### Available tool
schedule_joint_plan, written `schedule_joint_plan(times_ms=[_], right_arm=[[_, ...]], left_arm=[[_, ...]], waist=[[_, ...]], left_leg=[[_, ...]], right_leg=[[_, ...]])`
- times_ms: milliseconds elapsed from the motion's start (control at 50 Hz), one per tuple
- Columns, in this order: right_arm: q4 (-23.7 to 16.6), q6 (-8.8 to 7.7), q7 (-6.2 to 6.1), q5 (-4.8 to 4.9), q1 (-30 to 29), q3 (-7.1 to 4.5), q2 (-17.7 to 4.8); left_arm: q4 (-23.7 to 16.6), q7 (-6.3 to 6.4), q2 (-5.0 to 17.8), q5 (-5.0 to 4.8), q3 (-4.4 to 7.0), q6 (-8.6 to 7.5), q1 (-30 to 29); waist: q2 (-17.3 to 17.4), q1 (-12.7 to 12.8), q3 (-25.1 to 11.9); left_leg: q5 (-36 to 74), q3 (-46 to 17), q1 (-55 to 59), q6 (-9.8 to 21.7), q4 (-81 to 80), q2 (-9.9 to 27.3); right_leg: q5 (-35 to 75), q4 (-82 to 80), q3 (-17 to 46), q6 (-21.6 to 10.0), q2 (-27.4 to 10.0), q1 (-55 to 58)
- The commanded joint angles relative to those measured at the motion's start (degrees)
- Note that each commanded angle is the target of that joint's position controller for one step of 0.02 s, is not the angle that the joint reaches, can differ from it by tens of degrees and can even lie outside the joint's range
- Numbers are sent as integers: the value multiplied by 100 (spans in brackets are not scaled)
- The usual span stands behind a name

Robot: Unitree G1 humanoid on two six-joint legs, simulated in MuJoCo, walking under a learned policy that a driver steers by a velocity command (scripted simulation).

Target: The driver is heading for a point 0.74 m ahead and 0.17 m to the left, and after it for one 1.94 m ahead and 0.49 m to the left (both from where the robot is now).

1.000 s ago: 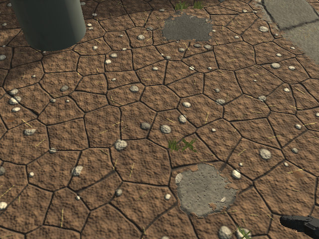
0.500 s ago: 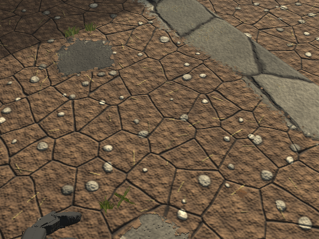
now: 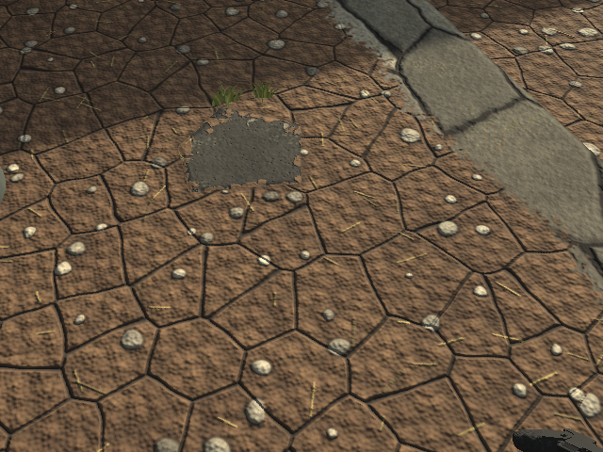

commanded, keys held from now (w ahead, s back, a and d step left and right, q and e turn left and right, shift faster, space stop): w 0.44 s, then w+q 0.56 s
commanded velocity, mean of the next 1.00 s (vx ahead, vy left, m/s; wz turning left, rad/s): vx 0.50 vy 0.00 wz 0.20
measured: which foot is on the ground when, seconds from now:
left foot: up 0.00-0.00, down 0.02-0.58, up 0.60-1.00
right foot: down 0.00-0.04, up 0.06-0.54, down 0.56-1.00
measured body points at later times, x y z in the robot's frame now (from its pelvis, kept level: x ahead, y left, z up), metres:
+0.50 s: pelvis +0.27 +0.01 +0.01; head +0.30 +0.01 +0.46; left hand +0.49 +0.24 -0.08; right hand +0.26 -0.28 -0.12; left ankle +0.15 +0.12 -0.73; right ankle +0.44 -0.13 -0.70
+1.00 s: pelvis +0.53 -0.01 +0.01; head +0.56 +0.01 +0.46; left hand +0.49 +0.27 -0.13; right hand +0.77 -0.21 -0.09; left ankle +0.67 +0.17 -0.69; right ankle +0.45 -0.13 -0.73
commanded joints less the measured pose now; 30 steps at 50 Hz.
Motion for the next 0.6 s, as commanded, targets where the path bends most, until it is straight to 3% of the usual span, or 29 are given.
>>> schedule_joint_plan(times_ms=[20,40,60,80,100,120,140,160,180,260,360,420,480,520,540,560,580,600], right_arm=[[1,-87,-52,-23,1070,-405,-1042],[181,-65,-111,-75,2070,-524,-1476],[307,-33,-75,-60,2280,-588,-1792],[235,-37,-66,36,2208,-431,-1212],[177,-47,-88,19,1816,-366,-1026],[110,-48,-99,-30,1442,-340,-955],[85,-52,-92,-81,1191,-296,-787],[77,-78,-99,-153,1072,-273,-734],[88,-104,-90,-137,1031,-267,-676],[270,-152,-161,-77,1201,-325,-878],[476,-80,-252,-11,1556,-347,-1004],[667,-14,-263,29,1899,-365,-1061],[802,90,-294,74,2039,-398,-1097],[804,147,-323,87,1931,-438,-1193],[776,170,-332,92,1789,-433,-1194],[722,171,-332,33,1785,-349,-974],[550,106,-310,-58,2181,-181,-432],[599,13,-301,29,2474,-108,-237]], left_arm=[[-234,70,897,21,185,38,-162],[-378,97,604,159,49,39,-62],[-426,34,-50,112,-129,-80,663],[-353,4,574,7,-5,-192,250],[-523,-23,817,-120,71,-261,-295],[-585,6,755,-97,52,-285,-594],[-599,30,704,6,75,-267,-766],[-588,26,624,20,82,-221,-611],[-536,27,538,28,72,-165,-499],[-658,50,344,93,30,-47,-941],[-844,-42,164,77,-52,-132,-1842],[-997,-123,175,31,-74,-171,-2339],[-1148,-207,292,26,-49,-225,-2583],[-1067,-218,466,38,21,-270,-2216],[-901,-192,622,55,114,-290,-1633],[-640,-133,934,100,259,-296,-692],[-535,-79,1464,219,389,-276,103],[-444,-89,1318,149,354,-218,310]], waist=[[-555,-924,-645],[133,-1232,-1536],[1697,-818,-2148],[1015,-1089,-1916],[712,-1047,-1120],[239,-891,-698],[65,-757,-342],[342,-552,-345],[353,-476,-330],[135,-465,-20],[111,-764,184],[113,-947,317],[151,-891,400],[266,-620,209],[252,-268,-120],[118,126,-827],[-863,188,-1820],[-1930,142,-2420]], left_leg=[[-231,242,1865,379,-128,-236],[24,-953,3582,746,78,809],[-1506,-3700,5277,1636,-678,1873],[-2382,-3994,5149,1465,-1124,1774],[-2256,-3188,4466,1228,-1234,1626],[-1686,-2619,3711,1123,-1341,1433],[-1119,-2164,3067,1077,-1517,1226],[-729,-1939,2668,1104,-1642,1160],[-500,-1749,2458,1141,-1790,1079],[80,-1110,2200,1226,-2185,1016],[158,-419,2318,956,-2282,722],[63,-412,2702,943,-2162,883],[335,-631,3191,859,-1802,1140],[971,-765,3306,762,-1365,1176],[1703,-643,3172,645,-737,982],[1603,-436,2586,457,415,635],[-216,-45,657,79,2545,-66],[-3287,-379,-592,-75,3892,-582]], right_leg=[[4381,1542,380,-666,-1217,-382],[2847,3365,97,-440,-846,-1509],[-932,5180,287,-90,207,-3759],[-1253,5786,980,-155,-52,-4407],[-744,5820,858,-236,-325,-4760],[-220,5587,687,-236,-609,-4609],[120,5252,639,-215,-774,-4429],[351,5101,695,-186,-915,-4060],[420,4954,689,-141,-957,-3850],[1113,4029,586,67,-1042,-4161],[2551,2301,339,100,-819,-3935],[2655,1784,279,56,-694,-3911],[2167,1419,383,-106,-619,-3913],[1767,1245,313,-220,-468,-3296],[1764,1055,167,-333,-321,-2419],[1902,1240,298,-530,-516,-900],[1600,1361,2066,-1132,-1929,1398],[532,523,4020,-1596,-2645,2076]])
Next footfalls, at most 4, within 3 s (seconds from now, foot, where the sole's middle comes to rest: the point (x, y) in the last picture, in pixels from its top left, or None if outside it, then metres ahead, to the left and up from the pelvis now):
0.02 left None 0.19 0.12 -0.77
0.56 right None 0.48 -0.13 -0.77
1.10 left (271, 340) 0.72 0.17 -0.77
1.56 right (341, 281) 0.91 0.00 -0.77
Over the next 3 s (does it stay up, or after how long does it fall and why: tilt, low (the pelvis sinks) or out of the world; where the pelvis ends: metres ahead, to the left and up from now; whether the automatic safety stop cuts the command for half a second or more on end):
stays up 0.79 0.05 0.01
